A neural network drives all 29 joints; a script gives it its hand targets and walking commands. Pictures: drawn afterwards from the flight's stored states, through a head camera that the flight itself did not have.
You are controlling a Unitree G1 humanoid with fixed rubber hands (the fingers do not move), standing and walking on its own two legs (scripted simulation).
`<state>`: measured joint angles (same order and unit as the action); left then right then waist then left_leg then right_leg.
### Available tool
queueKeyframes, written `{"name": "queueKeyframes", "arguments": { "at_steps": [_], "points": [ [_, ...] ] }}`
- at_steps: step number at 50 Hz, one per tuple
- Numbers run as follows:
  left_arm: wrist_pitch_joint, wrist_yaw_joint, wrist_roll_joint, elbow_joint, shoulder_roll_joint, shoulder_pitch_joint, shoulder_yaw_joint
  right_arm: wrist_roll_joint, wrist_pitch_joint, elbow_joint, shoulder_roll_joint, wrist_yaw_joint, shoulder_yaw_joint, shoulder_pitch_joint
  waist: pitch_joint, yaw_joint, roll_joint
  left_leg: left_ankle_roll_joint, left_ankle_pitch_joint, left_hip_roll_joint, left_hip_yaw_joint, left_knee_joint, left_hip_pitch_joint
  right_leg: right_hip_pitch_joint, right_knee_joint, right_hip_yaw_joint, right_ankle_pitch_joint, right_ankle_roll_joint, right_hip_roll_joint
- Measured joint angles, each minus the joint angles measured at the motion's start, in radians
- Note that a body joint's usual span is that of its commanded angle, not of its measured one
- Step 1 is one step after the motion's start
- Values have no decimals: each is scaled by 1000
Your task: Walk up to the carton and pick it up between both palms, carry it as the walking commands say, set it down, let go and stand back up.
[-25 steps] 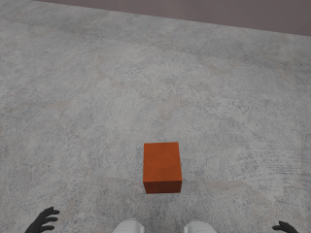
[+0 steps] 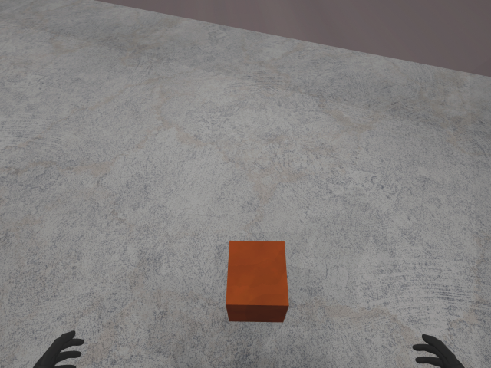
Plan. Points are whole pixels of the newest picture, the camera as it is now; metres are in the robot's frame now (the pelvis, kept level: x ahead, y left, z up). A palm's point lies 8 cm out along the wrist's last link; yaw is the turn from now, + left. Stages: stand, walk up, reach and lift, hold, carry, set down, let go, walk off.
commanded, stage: walk up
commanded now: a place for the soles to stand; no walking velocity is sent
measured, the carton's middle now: (256, 281) +0.49 -0.03 -0.65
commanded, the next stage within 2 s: none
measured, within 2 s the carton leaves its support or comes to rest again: neither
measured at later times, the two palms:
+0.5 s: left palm out of the picture +0.06 +0.33 -0.09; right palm out of the picture +0.09 -0.29 -0.09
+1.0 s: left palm out of the picture +0.09 +0.35 -0.10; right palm out of the picture +0.10 -0.29 -0.10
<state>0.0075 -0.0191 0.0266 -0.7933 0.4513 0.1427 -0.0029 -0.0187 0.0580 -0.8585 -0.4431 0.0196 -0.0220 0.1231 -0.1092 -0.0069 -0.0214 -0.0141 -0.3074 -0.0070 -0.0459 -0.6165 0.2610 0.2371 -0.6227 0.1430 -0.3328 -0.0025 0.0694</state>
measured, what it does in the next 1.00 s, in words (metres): stands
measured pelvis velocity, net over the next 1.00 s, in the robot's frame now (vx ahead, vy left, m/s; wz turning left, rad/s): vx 0.02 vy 0.03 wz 0.04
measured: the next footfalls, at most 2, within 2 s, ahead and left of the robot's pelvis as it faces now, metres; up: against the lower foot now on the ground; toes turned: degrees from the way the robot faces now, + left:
none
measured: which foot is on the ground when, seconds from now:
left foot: down 0.00-1.00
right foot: down 0.00-1.00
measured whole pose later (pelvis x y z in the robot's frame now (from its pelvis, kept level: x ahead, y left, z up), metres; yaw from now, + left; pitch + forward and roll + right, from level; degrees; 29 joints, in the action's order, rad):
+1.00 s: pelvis +0.02 +0.03 +0.00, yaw +2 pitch -2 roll -2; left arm -0.03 -0.02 -0.04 -0.92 0.40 0.20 -0.07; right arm 0.03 0.02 -0.93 -0.39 0.06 -0.07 0.19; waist -0.06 0.01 -0.03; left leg 0.01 -0.25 0.04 -0.05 -0.58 0.28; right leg 0.17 -0.53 0.18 -0.31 0.03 0.08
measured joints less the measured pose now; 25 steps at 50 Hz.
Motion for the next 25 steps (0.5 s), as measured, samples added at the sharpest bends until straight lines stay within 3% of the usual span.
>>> {"name": "queueKeyframes", "arguments": {
  "at_steps": [13, 25],
  "points": [
    [-10, 10, -8, -140, -27, -9, -22, 1, -12, -115, 35, 8, 1, -32, 16, -7, 18, 15, 70, -3, 14, 103, -35, -36, 115, -12, 81, 12, -2],
    [-18, 11, -16, -212, -48, 3, -35, 9, -24, -139, 54, 13, -8, -58, 17, -11, 17, 18, 119, -6, 19, 164, -43, -37, 167, -20, 128, 13, -2]
  ]
}}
